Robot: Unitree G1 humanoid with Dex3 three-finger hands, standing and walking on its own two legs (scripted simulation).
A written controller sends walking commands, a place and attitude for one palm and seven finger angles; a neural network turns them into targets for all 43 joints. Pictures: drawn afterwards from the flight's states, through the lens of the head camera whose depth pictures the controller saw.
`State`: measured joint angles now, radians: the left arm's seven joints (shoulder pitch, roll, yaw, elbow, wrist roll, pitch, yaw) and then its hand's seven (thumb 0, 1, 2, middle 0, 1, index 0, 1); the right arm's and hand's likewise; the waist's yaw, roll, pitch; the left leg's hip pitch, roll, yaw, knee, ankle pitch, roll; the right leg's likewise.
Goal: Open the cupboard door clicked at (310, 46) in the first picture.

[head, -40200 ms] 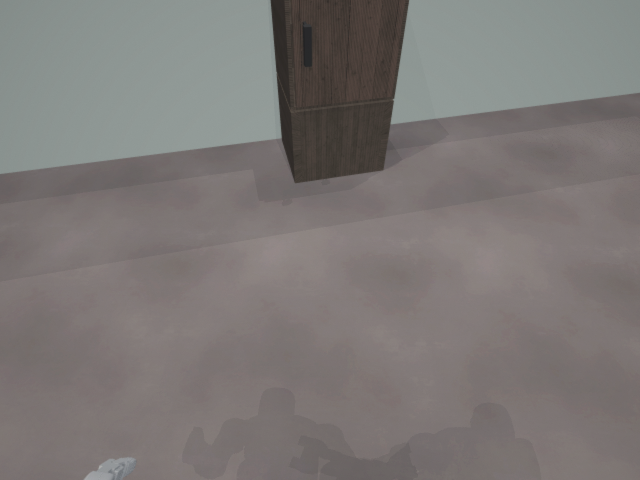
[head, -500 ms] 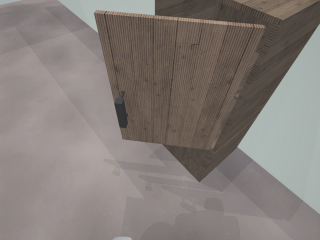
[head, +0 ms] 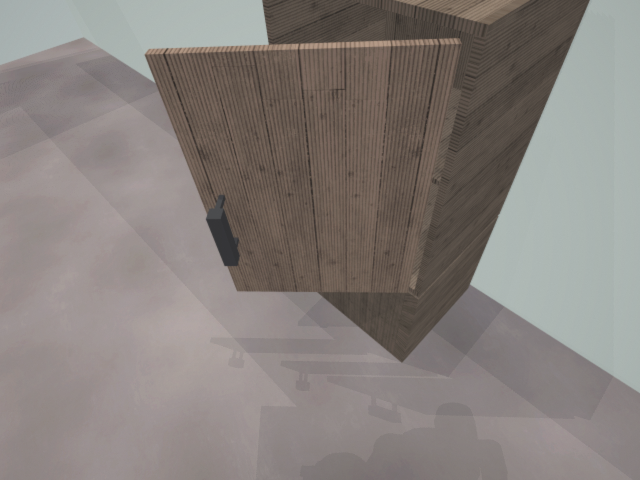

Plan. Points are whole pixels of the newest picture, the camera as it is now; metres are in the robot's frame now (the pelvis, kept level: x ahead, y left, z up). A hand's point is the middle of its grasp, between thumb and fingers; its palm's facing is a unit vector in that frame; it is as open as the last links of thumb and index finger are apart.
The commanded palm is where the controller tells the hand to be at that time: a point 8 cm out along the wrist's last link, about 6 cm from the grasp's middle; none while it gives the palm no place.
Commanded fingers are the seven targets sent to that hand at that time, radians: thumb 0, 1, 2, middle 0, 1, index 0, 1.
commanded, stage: come to a stop and stand still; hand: left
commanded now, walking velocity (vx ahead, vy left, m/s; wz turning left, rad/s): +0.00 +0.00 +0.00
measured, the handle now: (226, 230) +0.57 +0.21 -0.08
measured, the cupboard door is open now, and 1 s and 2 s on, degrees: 43 43 43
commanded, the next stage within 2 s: look again from close up in 0.40 s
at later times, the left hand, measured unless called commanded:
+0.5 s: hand out of the picture -0.02 +0.15 -0.17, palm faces +0.06 -0.98 -0.18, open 7.4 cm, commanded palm none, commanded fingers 0.00 0.90 0.90 -0.20 -0.30 -0.20 -0.30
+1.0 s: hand out of the picture +0.01 +0.16 -0.17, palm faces +0.04 -0.99 -0.16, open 7.4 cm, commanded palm none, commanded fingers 0.00 0.90 0.90 -0.20 -0.30 -0.20 -0.30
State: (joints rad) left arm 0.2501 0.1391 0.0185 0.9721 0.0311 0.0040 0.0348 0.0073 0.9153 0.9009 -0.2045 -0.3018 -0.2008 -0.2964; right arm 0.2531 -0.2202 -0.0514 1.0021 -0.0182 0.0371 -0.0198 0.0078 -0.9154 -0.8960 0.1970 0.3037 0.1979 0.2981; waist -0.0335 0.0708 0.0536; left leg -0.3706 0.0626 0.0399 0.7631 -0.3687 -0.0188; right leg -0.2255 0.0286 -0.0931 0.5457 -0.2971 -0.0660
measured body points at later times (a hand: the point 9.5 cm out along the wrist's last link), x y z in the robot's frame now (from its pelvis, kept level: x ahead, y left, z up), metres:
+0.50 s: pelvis +0.00 -0.02 +0.01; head +0.00 -0.02 +0.46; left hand -0.02 +0.20 -0.15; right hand -0.02 -0.23 -0.15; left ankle +0.01 +0.10 -0.73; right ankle +0.00 -0.08 -0.73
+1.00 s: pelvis +0.02 +0.00 +0.01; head +0.02 +0.01 +0.46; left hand +0.01 +0.22 -0.15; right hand +0.03 -0.22 -0.15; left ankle +0.01 +0.10 -0.73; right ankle +0.00 -0.08 -0.73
